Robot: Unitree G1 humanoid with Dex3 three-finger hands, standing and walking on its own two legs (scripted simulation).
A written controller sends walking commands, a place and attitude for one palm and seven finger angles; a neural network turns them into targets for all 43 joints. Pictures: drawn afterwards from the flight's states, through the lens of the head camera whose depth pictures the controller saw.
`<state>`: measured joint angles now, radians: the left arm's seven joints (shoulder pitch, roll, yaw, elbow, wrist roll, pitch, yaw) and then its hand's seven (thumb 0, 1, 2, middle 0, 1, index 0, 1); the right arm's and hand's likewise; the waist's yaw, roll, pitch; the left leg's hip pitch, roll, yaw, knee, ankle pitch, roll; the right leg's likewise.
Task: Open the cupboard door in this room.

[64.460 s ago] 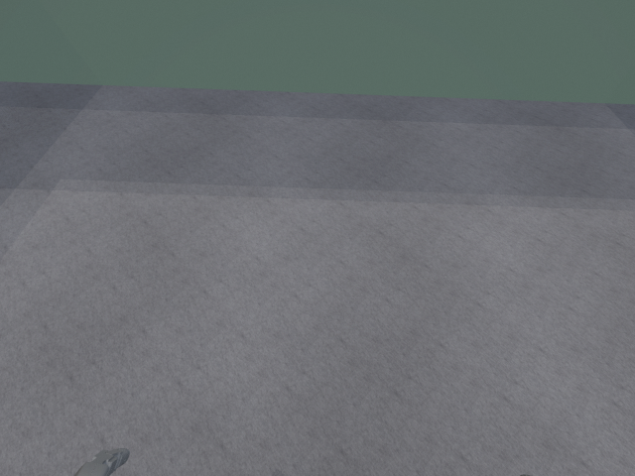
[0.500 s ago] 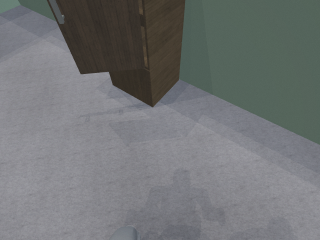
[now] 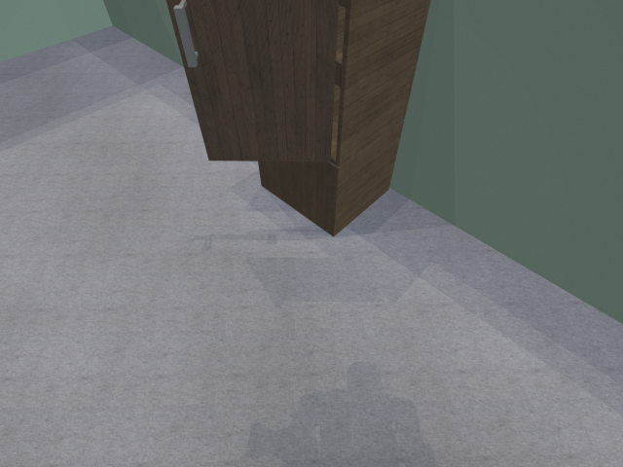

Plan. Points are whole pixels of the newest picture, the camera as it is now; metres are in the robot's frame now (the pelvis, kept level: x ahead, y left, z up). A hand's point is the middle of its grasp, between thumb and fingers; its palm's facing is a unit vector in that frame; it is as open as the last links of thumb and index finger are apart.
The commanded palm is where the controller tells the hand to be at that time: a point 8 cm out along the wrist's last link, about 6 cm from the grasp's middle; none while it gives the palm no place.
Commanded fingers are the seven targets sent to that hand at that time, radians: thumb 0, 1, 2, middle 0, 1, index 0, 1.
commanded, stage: take the last steps up to it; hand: left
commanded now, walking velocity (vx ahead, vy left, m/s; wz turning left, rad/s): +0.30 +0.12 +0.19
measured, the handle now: (188, 34) +1.03 +0.37 +0.07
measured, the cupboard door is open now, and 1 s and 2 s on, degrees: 43 43 43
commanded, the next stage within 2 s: come to a stop and stand still in 1.24 s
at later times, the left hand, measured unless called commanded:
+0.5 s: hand out of the picture +0.03 +0.19 -0.18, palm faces +0.23 -0.96 -0.16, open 7.4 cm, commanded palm none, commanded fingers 0.00 0.90 0.90 -0.20 -0.30 -0.20 -0.30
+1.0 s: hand (180, 296) +0.42 +0.28 -0.16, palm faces +0.03 -0.97 -0.23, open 7.4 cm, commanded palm none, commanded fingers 0.00 0.90 0.90 -0.20 -0.30 -0.20 -0.30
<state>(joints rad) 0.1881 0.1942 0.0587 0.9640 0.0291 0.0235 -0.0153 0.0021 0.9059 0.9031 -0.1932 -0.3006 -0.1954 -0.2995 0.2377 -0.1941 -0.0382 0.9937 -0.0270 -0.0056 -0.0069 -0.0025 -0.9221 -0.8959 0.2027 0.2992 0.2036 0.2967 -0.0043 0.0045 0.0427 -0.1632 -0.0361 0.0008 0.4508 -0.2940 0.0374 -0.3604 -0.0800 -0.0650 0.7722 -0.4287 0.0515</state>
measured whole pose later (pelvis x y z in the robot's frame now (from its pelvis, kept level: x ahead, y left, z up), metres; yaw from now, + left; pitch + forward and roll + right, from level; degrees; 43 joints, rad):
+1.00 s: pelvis +0.32 +0.09 +0.00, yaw +2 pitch +0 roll +2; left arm 0.12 0.18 0.06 0.98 0.03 0.00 -0.01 0.00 0.92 0.90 -0.19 -0.30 -0.19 -0.30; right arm 0.41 -0.14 -0.03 1.13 -0.04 -0.05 -0.01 0.01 -0.91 -0.90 0.20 0.30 0.20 0.30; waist -0.05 0.00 0.04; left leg 0.00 -0.02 0.22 0.33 -0.33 0.02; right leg -0.47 -0.11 -0.08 0.68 -0.21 -0.01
